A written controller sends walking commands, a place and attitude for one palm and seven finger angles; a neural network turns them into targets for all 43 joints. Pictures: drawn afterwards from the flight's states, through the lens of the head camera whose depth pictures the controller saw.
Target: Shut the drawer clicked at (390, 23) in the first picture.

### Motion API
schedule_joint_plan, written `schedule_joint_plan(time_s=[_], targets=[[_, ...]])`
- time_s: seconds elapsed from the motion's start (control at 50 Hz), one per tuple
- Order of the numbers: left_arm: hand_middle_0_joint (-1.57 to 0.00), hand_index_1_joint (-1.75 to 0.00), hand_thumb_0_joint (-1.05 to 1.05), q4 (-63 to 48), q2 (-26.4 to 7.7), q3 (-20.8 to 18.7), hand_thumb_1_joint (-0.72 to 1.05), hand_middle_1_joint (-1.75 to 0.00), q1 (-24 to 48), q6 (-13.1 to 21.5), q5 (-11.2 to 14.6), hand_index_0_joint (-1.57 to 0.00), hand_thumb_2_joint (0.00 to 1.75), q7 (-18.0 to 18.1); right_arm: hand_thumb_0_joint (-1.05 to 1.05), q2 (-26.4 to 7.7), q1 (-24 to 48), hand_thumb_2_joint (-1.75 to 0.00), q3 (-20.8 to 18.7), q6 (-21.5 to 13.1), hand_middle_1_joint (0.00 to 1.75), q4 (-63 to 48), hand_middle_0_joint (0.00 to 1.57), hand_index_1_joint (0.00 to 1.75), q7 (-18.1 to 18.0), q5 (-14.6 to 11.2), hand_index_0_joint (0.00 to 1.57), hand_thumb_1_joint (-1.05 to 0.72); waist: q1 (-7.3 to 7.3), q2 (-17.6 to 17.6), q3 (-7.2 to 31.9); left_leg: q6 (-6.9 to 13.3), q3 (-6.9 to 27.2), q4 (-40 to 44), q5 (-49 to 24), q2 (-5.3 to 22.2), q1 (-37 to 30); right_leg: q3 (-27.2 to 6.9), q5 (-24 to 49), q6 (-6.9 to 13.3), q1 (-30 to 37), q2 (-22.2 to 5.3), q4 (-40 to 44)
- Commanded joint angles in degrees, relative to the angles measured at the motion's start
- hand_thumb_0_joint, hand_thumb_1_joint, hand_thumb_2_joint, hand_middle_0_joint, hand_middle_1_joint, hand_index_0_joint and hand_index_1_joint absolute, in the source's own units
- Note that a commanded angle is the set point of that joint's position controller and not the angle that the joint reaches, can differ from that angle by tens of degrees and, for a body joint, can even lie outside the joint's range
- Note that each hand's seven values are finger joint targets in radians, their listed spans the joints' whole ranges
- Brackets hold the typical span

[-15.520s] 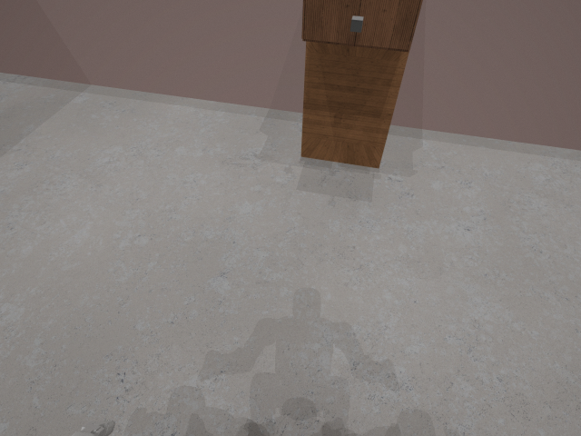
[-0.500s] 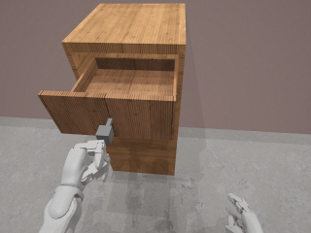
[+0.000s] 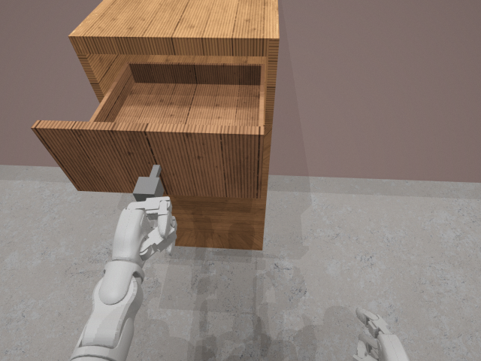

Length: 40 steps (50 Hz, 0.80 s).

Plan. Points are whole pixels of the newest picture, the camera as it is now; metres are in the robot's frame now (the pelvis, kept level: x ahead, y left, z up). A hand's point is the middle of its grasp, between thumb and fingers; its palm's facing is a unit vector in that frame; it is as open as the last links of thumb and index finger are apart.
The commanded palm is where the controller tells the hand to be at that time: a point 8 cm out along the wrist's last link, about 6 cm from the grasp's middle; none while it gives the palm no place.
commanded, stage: bring the fist close to the handle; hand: left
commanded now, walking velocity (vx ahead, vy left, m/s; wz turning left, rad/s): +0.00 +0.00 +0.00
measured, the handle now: (152, 183) +0.40 +0.17 +0.07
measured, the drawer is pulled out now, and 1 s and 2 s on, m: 0.24 0.23 0.09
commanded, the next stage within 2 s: push the drawer shut in 0.32 s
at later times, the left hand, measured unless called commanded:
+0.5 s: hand (167, 225) +0.31 +0.13 +0.07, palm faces -0.02 -1.00 -0.05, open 3.2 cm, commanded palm +0.30 +0.19 +0.08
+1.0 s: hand (168, 215) +0.33 +0.13 +0.07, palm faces -0.03 -1.00 -0.04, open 3.6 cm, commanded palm +0.35 +0.18 +0.08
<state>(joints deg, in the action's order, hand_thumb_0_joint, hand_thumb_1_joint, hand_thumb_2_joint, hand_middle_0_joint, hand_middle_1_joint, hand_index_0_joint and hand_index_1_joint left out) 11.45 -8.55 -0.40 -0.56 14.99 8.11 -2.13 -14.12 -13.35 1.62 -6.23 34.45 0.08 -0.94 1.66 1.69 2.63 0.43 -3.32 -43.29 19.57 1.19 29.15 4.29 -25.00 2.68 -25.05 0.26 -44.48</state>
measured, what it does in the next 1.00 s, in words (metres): stands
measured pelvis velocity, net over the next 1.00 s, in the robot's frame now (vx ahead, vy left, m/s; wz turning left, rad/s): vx -0.02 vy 0.01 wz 0.02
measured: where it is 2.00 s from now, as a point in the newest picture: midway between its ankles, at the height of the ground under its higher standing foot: outside the picture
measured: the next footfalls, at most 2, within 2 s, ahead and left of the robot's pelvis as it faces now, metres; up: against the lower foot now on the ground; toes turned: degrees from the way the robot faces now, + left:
none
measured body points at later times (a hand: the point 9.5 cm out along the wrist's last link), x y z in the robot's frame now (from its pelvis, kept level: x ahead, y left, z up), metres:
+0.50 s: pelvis +0.00 +0.00 +0.00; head +0.03 -0.02 +0.45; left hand +0.31 +0.18 +0.08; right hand +0.15 -0.25 -0.10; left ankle +0.03 +0.12 -0.71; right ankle -0.02 -0.08 -0.71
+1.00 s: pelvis -0.02 +0.01 +0.00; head +0.02 +0.00 +0.45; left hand +0.33 +0.19 +0.07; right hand +0.11 -0.23 -0.12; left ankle +0.03 +0.12 -0.71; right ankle -0.02 -0.08 -0.71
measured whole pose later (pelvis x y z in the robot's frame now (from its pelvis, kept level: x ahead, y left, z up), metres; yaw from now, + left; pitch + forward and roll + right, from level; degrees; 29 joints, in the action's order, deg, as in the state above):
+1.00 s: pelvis -0.02 +0.01 +0.00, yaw +1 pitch +6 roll +0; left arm 29.9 -9.9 -1.5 15.5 20.7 9.4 -2.9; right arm -14.2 -13.6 2.1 -2.9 38.0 -1.1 -1.9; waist 1.8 1.7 2.2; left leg 1.1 -2.0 -44.9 18.3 0.9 32.8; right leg 5.6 -23.7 2.3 -27.7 0.0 -45.1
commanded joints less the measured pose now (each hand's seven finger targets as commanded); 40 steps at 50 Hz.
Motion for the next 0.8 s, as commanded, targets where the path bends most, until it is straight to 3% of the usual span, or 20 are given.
schedule_joint_plan(time_s=[0.0,0.04,0.06,0.08,0.12,0.18,0.24,0.26,0.34,0.38,0.4,0.42,0.46,0.54,0.56,0.64,0.68,0.74,0.76,0.78], targets=[[-1.4,-1.6,0.0,-14.12,-5.14,-3.51,0.9,-1.6,11.16,5.94,1.12,-1.4,0.9,0.2,0.0,-6.32,3.29,-0.9,-3.14,-2.51,0.3,-9.01,0.2,0.3,-0.19,-0.5,0.2,-0.9,-0.93,-1.15,16.76,1.15,2.49,4.07,-13.68,-0.93,-11.12,-3.61,22.63,-2.12,2.65,-0.39,6.86],[-1.4,-1.6,0.0,-11.86,-4.16,-2.31,0.9,-1.6,11.67,5.29,1.11,-1.4,0.9,-0.13,0.0,-6.42,3.08,-0.9,-2.96,-2.07,0.3,-8.85,0.2,0.3,-0.06,-0.73,0.2,-0.9,-0.17,-2.46,14.18,1.11,2.63,4.34,-12.7,-0.86,-10.17,-3.32,21.91,-2.22,1.56,-0.27,7.13],[-1.4,-1.6,0.0,-9.9,-5.1,-3.12,0.9,-1.6,10.75,4.92,0.89,-1.4,0.9,0.0,0.0,-6.82,2.93,-0.9,-3.07,-1.68,0.3,-8.62,0.2,0.3,-0.17,-0.71,0.2,-0.9,0.1,-5.88,12.65,1.41,2.6,4.33,-11.18,-0.79,-8.57,-3.67,20.57,-2.65,1.5,-0.36,7.94],[-1.4,-1.6,0.0,-9.29,-4.5,-2.47,0.9,-1.6,11.59,4.58,1.05,-1.4,0.9,-0.27,0.0,-6.85,3.06,-0.9,-2.97,-1.36,0.3,-8.65,0.2,0.3,-0.27,-0.83,0.2,-0.9,0.32,-5.59,11.38,1.44,2.4,4.39,-10.21,-1.01,-7.87,-4.1,20.09,-2.75,1.09,-0.48,8.38],[-1.4,-1.6,0.0,-10.14,-5.5,-3.74,0.9,-1.6,12.45,4.47,1.43,-1.4,0.9,-0.44,0.0,-6.88,3.16,-0.9,-3.09,-1.14,0.3,-8.9,0.2,0.3,-0.37,-0.9,0.2,-0.9,-0.27,-4.49,12.66,1.39,2.25,4.67,-9.75,-1.29,-8.1,-4.44,19.55,-2.69,1.93,-0.61,8.57],[-1.4,-1.6,0.0,-11.63,-5.05,-3.04,0.9,-1.6,14.43,5.03,1.42,-1.4,0.9,-0.14,0.0,-6.57,3.27,-0.9,-3.02,-0.94,0.3,-8.86,0.2,0.3,-0.48,-0.93,0.2,-0.9,0.13,-3.3,12.89,1.59,2.23,4.66,-9.64,-1.23,-9.1,-4.62,18.98,-2.68,1.59,-0.64,8.94],[-1.4,-1.6,0.0,-11.24,-6.13,-4.56,0.9,-1.6,13.63,5.74,1.85,-1.4,0.9,-0.17,0.0,-6.51,3.23,-0.9,-3.07,-0.94,0.3,-8.83,0.2,0.3,-0.56,-0.88,0.2,-0.9,-0.17,-4.07,13.58,1.49,2.01,4.64,-10.23,-1.29,-8.92,-5.01,20.94,-2.9,2.8,-0.73,8.99],[-1.4,-1.6,0.0,-9.89,-8.15,-6.18,0.9,-1.6,13.65,5.9,1.73,-1.4,0.9,0.02,0.0,-6.97,2.96,-0.9,-3.03,-0.73,0.3,-8.35,0.2,0.3,-0.69,-0.8,0.2,-0.9,0.14,-6.71,12.51,1.67,2.06,4.52,-9.36,-1.21,-7.31,-5.52,20.13,-3.31,3.14,-0.91,9.51],[-1.4,-1.6,0.0,-10.02,-6.13,-4.59,0.9,-1.6,14.28,6.37,2.09,-1.4,0.9,-1.2,0.0,-6.51,3.27,-0.9,-3.04,-0.78,0.3,-8.49,0.2,0.3,-0.58,-1.08,0.2,-0.9,-0.21,-1.76,13.91,1.44,1.81,4.75,-10.16,-1.48,-9.03,-5.26,21.1,-2.83,3.14,-0.81,9.06],[-1.4,-1.6,0.0,-9.53,-6.45,-5.02,0.9,-1.6,13.26,6.29,2.26,-1.4,0.9,-1.54,0.0,-6.62,2.89,-0.9,-3.19,-0.6,0.3,-8.29,0.2,0.3,-0.56,-1.07,0.2,-0.9,0.06,-4.19,13.97,1.71,1.96,4.42,-11.38,-1.41,-8.79,-5.58,23.9,-3.3,3.93,-0.97,9.03],[-1.4,-1.6,0.0,-9.07,-7.12,-6.08,0.9,-1.6,11.14,6.14,2.49,-1.4,0.9,-1.91,0.0,-6.74,2.88,-0.9,-3.24,-0.55,0.3,-8.6,0.2,0.3,-0.54,-1.06,0.2,-0.9,-0.66,-4.52,14.36,1.54,1.86,4.58,-11.56,-1.49,-8.35,-5.55,24.85,-3.29,4.86,-1.08,8.96],[-1.4,-1.6,0.0,-9.13,-6.62,-5.04,0.9,-1.6,13.46,5.93,2.54,-1.4,0.9,-2.26,0.0,-6.79,3.04,-0.9,-3.07,-0.45,0.3,-8.58,0.2,0.3,-0.61,-1.14,0.2,-0.9,0.02,-3.78,14.11,1.58,1.88,4.61,-11.81,-1.56,-8.52,-5.34,25.35,-3.26,4.41,-1.04,8.75],[-1.4,-1.6,0.0,-6.86,-8.56,-6.36,0.9,-1.6,17.68,5.66,2.37,-1.4,0.9,-2.08,0.0,-7.26,2.52,-0.9,-3.1,-0.04,0.3,-7.43,0.2,0.3,-0.96,-1.21,0.2,-0.9,1.27,-5.79,11.5,1.83,2.02,3.95,-10.43,-1.35,-7.53,-5.82,23.35,-3.76,2.41,-0.99,9.5],[-1.4,-1.6,0.0,-6.45,-7.08,-5.33,0.9,-1.6,22.38,5.96,2.79,-1.4,0.9,-2.62,0.0,-6.98,2.4,-0.9,-3.17,-0.22,0.3,-7.26,0.2,0.3,-1.12,-1.3,0.2,-0.9,1.13,-2.18,14.28,1.6,2.4,3.92,-11.63,-1.52,-9.76,-4.87,23.01,-2.81,1.85,-0.62,8.45],[-1.4,-1.6,0.0,-5.81,-8.26,-6.08,0.9,-1.6,23.2,6.04,2.68,-1.4,0.9,-2.32,0.0,-7.34,2.11,-0.9,-3.24,-0.07,0.3,-6.78,0.2,0.3,-1.2,-1.23,0.2,-0.9,1.75,-3.95,14.13,1.83,2.57,3.53,-11.44,-1.28,-9.5,-4.95,22.51,-3.14,1.3,-0.59,8.62],[-1.4,-1.6,0.0,-4.91,-7.7,-6.05,0.9,-1.6,26.62,6.46,2.69,-1.4,0.9,-1.9,0.0,-7.04,2.03,-0.9,-3.22,-0.01,0.3,-6.34,0.2,0.3,-1.16,-1.2,0.2,-0.9,1.22,-0.93,16.29,1.44,2.85,3.79,-12.63,-1.38,-10.93,-4.3,22.77,-2.44,1.25,-0.4,7.76],[-1.4,-1.6,0.0,-3.51,-7.99,-5.58,0.9,-1.6,28.93,6.64,2.04,-1.4,0.9,-1.22,0.0,-7.25,1.52,-0.9,-3.24,0.32,0.3,-5.78,0.2,0.3,-1.14,-1.15,0.2,-0.9,2.17,-2.86,15.33,1.7,3.09,3.59,-12.05,-1.15,-10.59,-4.07,21.69,-2.65,-0.11,-0.25,7.81],[-1.4,-1.6,0.0,-2.65,-6.24,-3.44,0.9,-1.6,33.0,7.04,1.56,-1.4,0.9,-0.87,0.0,-7.12,1.54,-0.9,-3.17,0.33,0.3,-5.46,0.2,0.3,-1.1,-1.14,0.2,-0.9,2.66,-1.1,15.24,1.49,3.55,3.71,-10.23,-1.13,-11.2,-3.81,18.59,-2.35,-1.95,-0.12,7.84],[-1.4,-1.6,0.0,-1.56,-8.24,-4.75,0.9,-1.6,33.51,7.21,1.12,-1.4,0.9,-0.3,0.0,-7.57,1.08,-0.9,-3.28,0.52,0.3,-5.03,0.2,0.3,-1.17,-1.1,0.2,-0.9,2.93,-3.26,14.98,1.79,3.69,3.5,-9.63,-0.82,-10.38,-3.96,17.52,-2.63,-2.3,-0.04,8.01],[-1.4,-1.6,0.0,-1.51,-7.33,-3.81,0.9,-1.6,35.14,7.42,1.0,-1.4,0.9,-0.23,0.0,-7.43,1.1,-0.9,-3.29,0.62,0.3,-4.97,0.2,0.3,-1.22,-1.06,0.2,-0.9,3.14,-2.66,15.47,1.73,3.73,3.65,-9.06,-1.0,-10.74,-3.97,16.9,-2.53,-2.51,-0.06,8.01]])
